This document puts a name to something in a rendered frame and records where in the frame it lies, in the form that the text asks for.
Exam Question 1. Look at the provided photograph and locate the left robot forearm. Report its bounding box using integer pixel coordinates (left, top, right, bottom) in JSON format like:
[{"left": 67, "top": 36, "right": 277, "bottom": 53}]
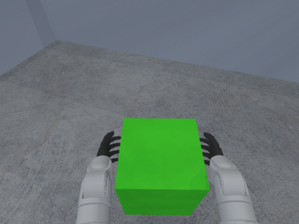
[{"left": 76, "top": 155, "right": 114, "bottom": 224}]

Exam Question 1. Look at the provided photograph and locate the right robot forearm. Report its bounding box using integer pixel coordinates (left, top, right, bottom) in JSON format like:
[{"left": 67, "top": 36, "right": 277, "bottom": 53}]
[{"left": 209, "top": 155, "right": 260, "bottom": 224}]

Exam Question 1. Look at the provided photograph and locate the right robot hand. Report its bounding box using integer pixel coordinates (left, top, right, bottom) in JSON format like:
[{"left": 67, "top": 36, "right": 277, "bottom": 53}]
[{"left": 199, "top": 132, "right": 223, "bottom": 165}]

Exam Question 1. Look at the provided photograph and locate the left robot hand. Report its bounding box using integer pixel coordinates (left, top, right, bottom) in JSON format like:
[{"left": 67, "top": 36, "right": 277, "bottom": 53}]
[{"left": 97, "top": 131, "right": 121, "bottom": 163}]

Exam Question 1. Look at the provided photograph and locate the carton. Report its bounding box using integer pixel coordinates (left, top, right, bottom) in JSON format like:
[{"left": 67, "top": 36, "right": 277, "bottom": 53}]
[{"left": 114, "top": 118, "right": 210, "bottom": 215}]

